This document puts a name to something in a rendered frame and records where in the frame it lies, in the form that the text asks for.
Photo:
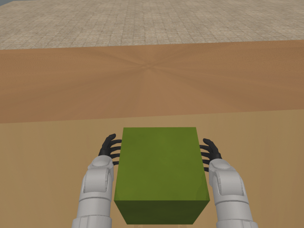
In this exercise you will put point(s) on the left robot forearm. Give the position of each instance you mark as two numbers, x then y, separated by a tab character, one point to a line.
96	195

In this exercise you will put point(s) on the carton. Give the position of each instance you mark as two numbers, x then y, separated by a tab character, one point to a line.
160	178

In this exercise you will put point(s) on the robot left hand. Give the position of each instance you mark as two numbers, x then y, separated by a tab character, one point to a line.
106	148

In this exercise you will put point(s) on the robot right hand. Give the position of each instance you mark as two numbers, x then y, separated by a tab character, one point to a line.
213	152

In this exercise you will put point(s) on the right robot forearm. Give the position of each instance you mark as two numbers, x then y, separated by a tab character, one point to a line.
230	196

